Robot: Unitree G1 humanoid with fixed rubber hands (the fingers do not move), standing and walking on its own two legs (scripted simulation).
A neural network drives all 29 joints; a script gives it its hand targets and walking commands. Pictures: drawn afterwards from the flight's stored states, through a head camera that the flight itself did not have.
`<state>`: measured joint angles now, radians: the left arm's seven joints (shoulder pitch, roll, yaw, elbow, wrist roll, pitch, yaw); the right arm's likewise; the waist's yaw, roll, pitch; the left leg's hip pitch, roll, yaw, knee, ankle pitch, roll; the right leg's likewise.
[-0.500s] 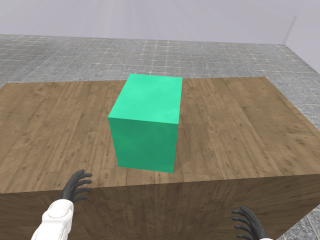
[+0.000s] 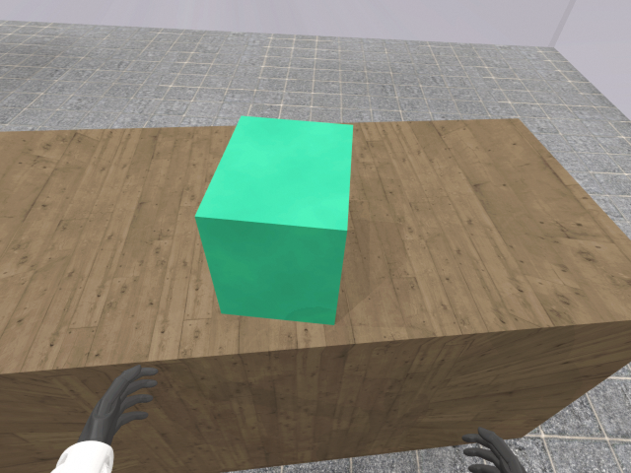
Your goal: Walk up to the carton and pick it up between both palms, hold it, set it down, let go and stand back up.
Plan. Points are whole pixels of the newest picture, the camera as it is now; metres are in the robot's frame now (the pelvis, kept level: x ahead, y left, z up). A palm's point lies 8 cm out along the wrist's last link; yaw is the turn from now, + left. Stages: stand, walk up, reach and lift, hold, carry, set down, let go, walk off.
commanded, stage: stand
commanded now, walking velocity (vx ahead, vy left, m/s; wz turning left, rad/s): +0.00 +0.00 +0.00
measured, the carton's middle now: (287, 219) +0.49 +0.04 +0.05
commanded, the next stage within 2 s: none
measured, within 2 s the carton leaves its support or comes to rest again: neither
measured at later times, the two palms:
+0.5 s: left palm (144, 449) +0.19 +0.22 -0.09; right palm (510, 426) +0.21 -0.28 -0.09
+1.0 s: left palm (127, 470) +0.16 +0.24 -0.09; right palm (515, 455) +0.18 -0.27 -0.09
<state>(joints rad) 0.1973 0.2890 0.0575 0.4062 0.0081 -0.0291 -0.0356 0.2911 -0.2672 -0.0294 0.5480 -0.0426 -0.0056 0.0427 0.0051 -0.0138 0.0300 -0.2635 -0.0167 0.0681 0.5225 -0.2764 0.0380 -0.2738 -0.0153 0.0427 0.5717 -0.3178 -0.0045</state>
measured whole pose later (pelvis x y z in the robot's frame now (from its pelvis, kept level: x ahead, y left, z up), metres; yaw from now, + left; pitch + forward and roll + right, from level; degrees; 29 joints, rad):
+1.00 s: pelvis +0.06 -0.02 +0.00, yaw +2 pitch -1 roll +0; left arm 0.29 0.28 0.02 0.61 0.01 -0.01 -0.01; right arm 0.24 -0.25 -0.03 0.70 -0.01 0.00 0.02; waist 0.00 -0.01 0.04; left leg -0.21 0.02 0.02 0.52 -0.29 -0.01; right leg -0.18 0.02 0.00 0.50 -0.30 -0.02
